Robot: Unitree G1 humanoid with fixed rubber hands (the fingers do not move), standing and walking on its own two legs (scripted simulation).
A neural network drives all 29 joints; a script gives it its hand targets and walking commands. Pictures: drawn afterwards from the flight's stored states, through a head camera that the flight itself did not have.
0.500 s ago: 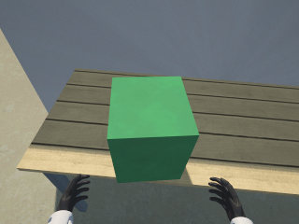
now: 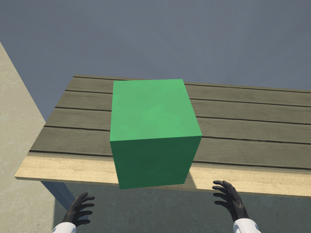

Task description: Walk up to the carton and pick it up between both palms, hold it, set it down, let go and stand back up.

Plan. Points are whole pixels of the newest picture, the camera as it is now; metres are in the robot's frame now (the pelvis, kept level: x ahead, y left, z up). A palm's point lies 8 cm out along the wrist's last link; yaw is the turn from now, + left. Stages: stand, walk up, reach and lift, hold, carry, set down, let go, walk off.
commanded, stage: let go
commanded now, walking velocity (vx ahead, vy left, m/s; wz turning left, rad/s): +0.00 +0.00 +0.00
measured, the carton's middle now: (150, 135) +0.37 +0.03 +0.02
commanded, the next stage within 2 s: stand in 0.48 s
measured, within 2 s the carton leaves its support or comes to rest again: neither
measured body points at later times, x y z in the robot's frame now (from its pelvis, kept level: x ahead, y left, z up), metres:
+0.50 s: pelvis -0.02 +0.00 +0.00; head -0.04 +0.01 +0.44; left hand +0.16 +0.22 -0.08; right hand +0.20 -0.20 -0.04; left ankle +0.02 +0.13 -0.75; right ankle -0.04 -0.12 -0.75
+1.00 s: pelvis -0.02 +0.02 -0.01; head -0.02 +0.02 +0.44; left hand +0.08 +0.28 -0.12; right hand +0.08 -0.23 -0.13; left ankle +0.02 +0.13 -0.75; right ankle -0.04 -0.12 -0.75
